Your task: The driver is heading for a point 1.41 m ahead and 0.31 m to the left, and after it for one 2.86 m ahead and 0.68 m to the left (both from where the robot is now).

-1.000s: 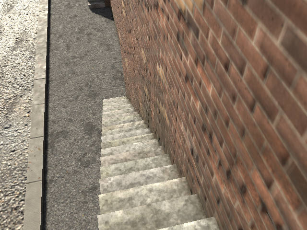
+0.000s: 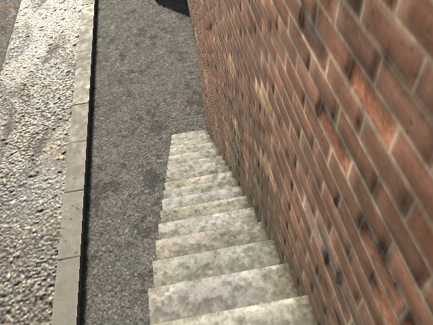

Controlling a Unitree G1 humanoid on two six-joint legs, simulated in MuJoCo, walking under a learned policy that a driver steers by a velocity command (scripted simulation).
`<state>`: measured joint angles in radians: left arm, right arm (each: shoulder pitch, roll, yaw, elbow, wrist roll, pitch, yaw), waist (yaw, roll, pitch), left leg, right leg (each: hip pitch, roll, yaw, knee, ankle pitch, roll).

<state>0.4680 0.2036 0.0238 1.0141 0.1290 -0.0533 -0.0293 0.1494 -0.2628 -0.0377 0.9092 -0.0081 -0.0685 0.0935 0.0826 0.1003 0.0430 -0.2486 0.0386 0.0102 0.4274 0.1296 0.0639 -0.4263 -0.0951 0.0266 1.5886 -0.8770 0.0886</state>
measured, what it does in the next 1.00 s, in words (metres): goes down: right foot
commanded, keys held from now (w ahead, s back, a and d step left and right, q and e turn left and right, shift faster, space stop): no key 0.92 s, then w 0.08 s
